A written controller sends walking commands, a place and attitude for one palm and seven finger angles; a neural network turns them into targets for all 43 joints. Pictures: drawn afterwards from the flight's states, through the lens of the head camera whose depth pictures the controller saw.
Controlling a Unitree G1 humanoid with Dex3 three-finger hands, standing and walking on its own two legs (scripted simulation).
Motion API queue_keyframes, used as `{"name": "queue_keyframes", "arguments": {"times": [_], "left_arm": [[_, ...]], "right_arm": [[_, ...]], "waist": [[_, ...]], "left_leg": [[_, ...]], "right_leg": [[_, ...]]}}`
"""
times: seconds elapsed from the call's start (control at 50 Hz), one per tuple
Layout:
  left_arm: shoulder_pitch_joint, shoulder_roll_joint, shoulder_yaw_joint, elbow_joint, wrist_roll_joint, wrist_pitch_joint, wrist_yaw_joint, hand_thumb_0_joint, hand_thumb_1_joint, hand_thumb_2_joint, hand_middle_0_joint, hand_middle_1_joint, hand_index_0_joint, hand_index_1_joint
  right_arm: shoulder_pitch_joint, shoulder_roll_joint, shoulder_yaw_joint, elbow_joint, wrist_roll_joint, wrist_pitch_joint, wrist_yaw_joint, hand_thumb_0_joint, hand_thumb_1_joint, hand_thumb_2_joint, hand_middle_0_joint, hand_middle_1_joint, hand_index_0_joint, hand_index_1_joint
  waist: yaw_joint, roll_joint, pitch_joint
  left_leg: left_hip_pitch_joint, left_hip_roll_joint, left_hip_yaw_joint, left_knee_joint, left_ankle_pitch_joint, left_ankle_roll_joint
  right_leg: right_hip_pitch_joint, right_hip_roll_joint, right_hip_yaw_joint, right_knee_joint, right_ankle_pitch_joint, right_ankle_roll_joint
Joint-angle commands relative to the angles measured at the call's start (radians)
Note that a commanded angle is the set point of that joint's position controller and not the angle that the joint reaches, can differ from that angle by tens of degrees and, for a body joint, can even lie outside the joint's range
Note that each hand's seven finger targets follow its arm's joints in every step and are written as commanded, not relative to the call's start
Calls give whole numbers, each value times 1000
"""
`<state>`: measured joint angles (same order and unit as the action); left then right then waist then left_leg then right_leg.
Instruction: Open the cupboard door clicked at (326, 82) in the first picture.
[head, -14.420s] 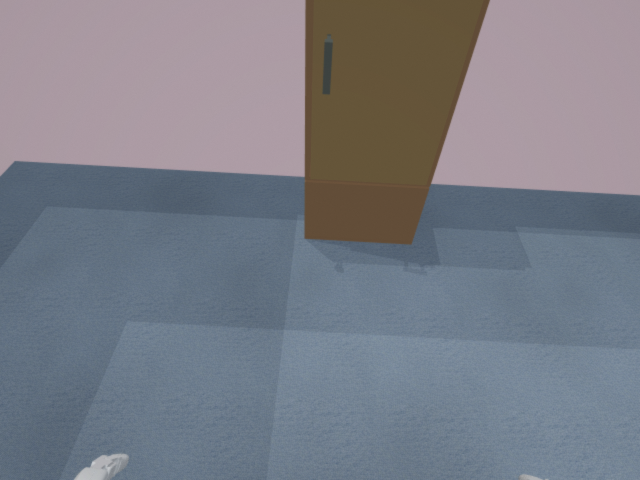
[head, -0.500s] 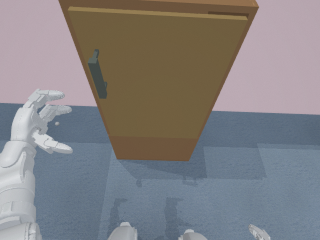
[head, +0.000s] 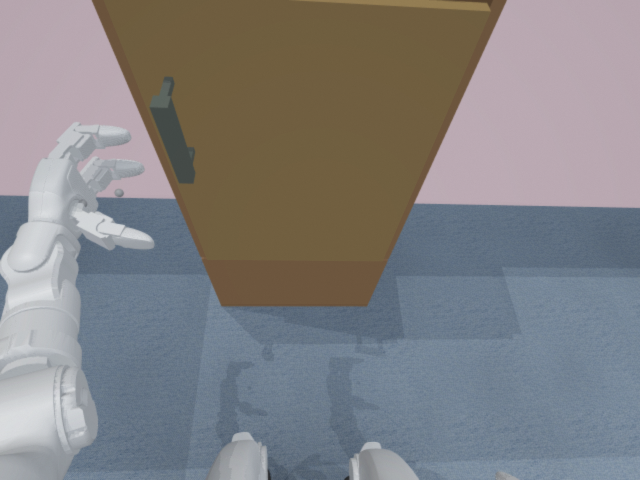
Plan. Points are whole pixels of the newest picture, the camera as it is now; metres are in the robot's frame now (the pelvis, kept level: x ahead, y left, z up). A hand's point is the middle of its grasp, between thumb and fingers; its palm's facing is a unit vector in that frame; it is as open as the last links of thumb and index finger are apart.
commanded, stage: move the hooked fingers beside the handle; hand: left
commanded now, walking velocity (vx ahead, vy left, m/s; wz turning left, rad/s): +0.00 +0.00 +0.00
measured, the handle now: (177, 133) +0.55 +0.19 +0.07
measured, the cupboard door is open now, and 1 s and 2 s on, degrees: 0 0 0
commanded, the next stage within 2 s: slide the fingers in behind the handle in 1.22 s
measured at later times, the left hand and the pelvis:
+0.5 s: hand (134, 151) +0.51 +0.23 +0.08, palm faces -0.02 -1.00 -0.02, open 13.8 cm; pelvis +0.00 -0.01 -0.01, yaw -2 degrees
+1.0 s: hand (132, 166) +0.49 +0.23 +0.06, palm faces -0.03 -1.00 +0.00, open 14.0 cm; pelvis +0.00 +0.01 -0.01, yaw -1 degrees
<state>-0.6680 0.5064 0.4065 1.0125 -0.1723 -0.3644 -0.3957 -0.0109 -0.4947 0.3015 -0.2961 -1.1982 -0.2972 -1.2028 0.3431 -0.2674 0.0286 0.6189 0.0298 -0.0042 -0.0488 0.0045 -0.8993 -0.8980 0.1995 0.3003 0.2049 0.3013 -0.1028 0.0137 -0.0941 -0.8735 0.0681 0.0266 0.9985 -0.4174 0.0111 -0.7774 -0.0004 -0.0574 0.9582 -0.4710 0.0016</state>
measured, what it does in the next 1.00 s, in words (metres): stands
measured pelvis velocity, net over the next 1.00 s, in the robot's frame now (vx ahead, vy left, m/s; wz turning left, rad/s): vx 0.00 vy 0.01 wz -0.02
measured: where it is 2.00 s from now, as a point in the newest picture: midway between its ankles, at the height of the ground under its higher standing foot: outside the picture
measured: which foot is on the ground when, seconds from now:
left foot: down 0.00-1.00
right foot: down 0.00-1.00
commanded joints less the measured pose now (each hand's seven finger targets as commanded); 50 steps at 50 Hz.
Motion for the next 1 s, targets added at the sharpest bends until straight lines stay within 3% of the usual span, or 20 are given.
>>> {"name": "queue_keyframes", "arguments": {"times": [0.0,0.02,0.04,0.1,0.16,0.22,0.28,0.3,0.38,0.42,0.48,0.56,0.6,0.7,0.76,0.84,0.88,0.9,0.92,0.98], "left_arm": [[-474,291,38,-122,-15,-71,-14,0,-500,300,-300,-1200,-300,-1200],[-492,313,55,-119,-14,-71,-15,0,-500,300,-300,-1200,-300,-1200],[-495,297,39,-105,-14,-68,-18,0,-500,300,-300,-1200,-300,-1200],[-530,364,76,-101,-1,-75,-18,0,-500,300,-300,-1200,-300,-1200],[-573,382,80,-82,10,-73,-11,0,-500,300,-300,-1200,-300,-1200],[-577,443,113,-56,23,-63,-8,0,-500,300,-300,-1200,-300,-1200],[-620,450,106,-46,34,-56,-10,0,-500,300,-300,-1200,-300,-1200],[-601,472,127,-44,34,-55,-10,0,-500,300,-300,-1200,-300,-1200],[-641,460,109,-21,35,-47,-21,0,-500,300,-300,-1200,-300,-1200],[-613,480,122,-4,41,-39,-26,0,-500,300,-300,-1200,-300,-1200],[-547,410,90,-25,32,-38,-35,0,-500,300,-300,-1200,-300,-1200],[-551,388,87,-60,13,-41,-31,0,-500,300,-300,-1200,-300,-1200],[-560,443,136,-68,14,-48,-19,0,-500,300,-300,-1200,-300,-1200],[-590,428,120,-162,30,-95,5,0,-500,300,-300,-1200,-300,-1200],[-545,362,82,-162,22,-92,4,0,-500,300,-300,-1200,-300,-1200],[-550,298,20,-22,21,-33,-5,0,-500,300,-300,-1200,-300,-1200],[-558,308,29,0,18,-27,-2,0,-500,300,-300,-1200,-300,-1200],[-551,348,53,4,26,-30,3,0,-500,300,-300,-1200,-300,-1200],[-577,324,31,-13,25,-37,6,0,-500,300,-300,-1200,-300,-1200],[-627,340,53,-95,30,-93,24,0,-500,300,-300,-1200,-300,-1200]], "right_arm": [[111,-186,-68,-52,-3,-8,-17,0,-900,-900,200,300,200,300],[120,-188,-70,-48,-3,-5,-20,0,-900,-900,200,300,200,300],[120,-185,-68,-50,-4,-5,-19,0,-900,-900,200,300,200,300],[139,-188,-67,-42,-6,5,-20,0,-900,-900,200,300,200,300],[155,-186,-64,-42,-10,11,-17,0,-900,-900,200,300,200,300],[167,-193,-62,-45,-8,23,-17,0,-900,-900,200,300,200,300],[186,-191,-59,-44,-12,29,-15,0,-900,-900,200,300,200,300],[193,-195,-62,-44,-13,32,-14,0,-900,-900,200,300,200,300],[209,-196,-60,-39,-15,42,-11,0,-900,-900,200,300,200,300],[217,-198,-61,-42,-17,48,-10,0,-900,-900,200,300,200,300],[224,-194,-67,-51,-20,58,-2,0,-900,-900,200,300,200,300],[220,-194,-69,-56,-20,67,4,0,-900,-900,200,300,200,300],[219,-199,-72,-55,-21,70,2,0,-900,-900,200,300,200,300],[207,-186,-72,-51,-22,70,6,0,-900,-900,200,300,200,300],[201,-183,-74,-53,-22,72,11,0,-900,-900,200,300,200,300],[188,-191,-69,-49,-15,79,8,0,-900,-900,200,300,200,300],[187,-198,-66,-56,-16,77,4,0,-900,-900,200,300,200,300],[187,-202,-64,-60,-18,79,1,0,-900,-900,200,300,200,300],[184,-197,-62,-63,-19,75,2,0,-900,-900,200,300,200,300],[184,-191,-66,-58,-28,68,6,0,-900,-900,200,300,200,300]], "waist": [[-35,85,-371],[-35,67,-386],[-35,82,-397],[-31,115,-441],[-44,119,-447],[-42,109,-458],[-50,141,-474],[-44,136,-490],[-65,127,-481],[-55,142,-487],[-46,155,-516],[-50,137,-486],[-47,107,-488],[-39,214,-528],[-40,227,-522],[-75,127,-359],[-75,104,-354],[-65,103,-358],[-72,112,-374],[-54,182,-471]], "left_leg": [[346,-34,-67,-92,253,20],[337,-33,-66,-88,260,23],[331,-37,-64,-84,256,23],[337,-34,-62,-64,301,23],[313,-34,-59,-47,298,29],[282,-33,-54,-44,297,29],[284,-32,-52,-31,322,30],[295,-29,-55,-31,337,29],[279,-27,-54,-18,347,31],[273,-28,-53,-18,358,30],[350,-24,-57,-23,425,26],[346,-26,-59,-28,414,29],[321,-26,-56,-29,395,31],[435,-22,-69,-32,460,18],[482,-19,-76,-38,502,15],[370,-21,-75,-64,337,19],[356,-23,-78,-66,321,21],[338,-24,-78,-65,315,20],[342,-26,-77,-62,315,21],[426,-20,-94,-42,379,10]], "right_leg": [[1,40,24,-117,245,-18],[12,39,27,-114,256,-17],[13,39,30,-112,256,-16],[18,41,34,-94,295,-16],[12,46,39,-87,295,-14],[36,46,45,-88,311,-10],[30,49,46,-80,335,-10],[35,50,44,-80,344,-10],[22,55,43,-78,361,-7],[33,54,44,-75,372,-9],[3,59,30,-74,399,-12],[-5,63,22,-78,385,-14],[25,62,29,-84,389,-9],[-11,65,22,-76,392,-18],[-29,69,12,-82,388,-23],[-77,63,2,-109,288,-16],[-79,62,2,-106,277,-17],[-70,59,5,-102,271,-19],[-73,58,7,-97,272,-18],[-99,59,5,-71,277,-25]]}}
